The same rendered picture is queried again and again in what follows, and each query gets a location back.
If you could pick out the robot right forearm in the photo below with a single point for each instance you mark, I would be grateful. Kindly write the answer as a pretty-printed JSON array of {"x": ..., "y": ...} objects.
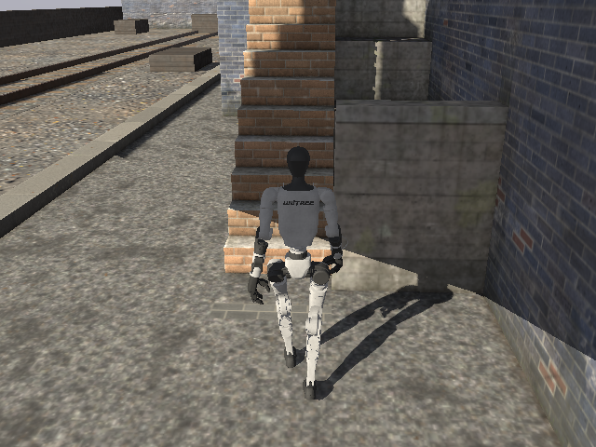
[{"x": 336, "y": 245}]

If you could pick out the right robot foot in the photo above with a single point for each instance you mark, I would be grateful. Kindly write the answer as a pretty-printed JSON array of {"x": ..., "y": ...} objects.
[{"x": 310, "y": 391}]

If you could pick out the robot left forearm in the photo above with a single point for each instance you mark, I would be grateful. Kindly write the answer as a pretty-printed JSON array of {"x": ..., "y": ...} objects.
[{"x": 258, "y": 257}]

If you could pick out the right robot upper arm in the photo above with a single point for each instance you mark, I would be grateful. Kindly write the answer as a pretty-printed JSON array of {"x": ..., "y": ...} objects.
[{"x": 326, "y": 195}]

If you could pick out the robot right shin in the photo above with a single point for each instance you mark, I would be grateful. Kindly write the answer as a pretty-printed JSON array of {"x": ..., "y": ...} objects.
[{"x": 312, "y": 353}]

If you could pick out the left robot upper arm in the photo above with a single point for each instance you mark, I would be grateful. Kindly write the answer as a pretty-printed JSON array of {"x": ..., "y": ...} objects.
[{"x": 269, "y": 196}]

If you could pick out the right robot hand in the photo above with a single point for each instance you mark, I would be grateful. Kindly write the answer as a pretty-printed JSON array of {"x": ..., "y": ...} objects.
[{"x": 330, "y": 260}]

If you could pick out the left robot hand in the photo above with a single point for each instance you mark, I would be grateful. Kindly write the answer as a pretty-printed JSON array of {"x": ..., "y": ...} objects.
[{"x": 252, "y": 285}]

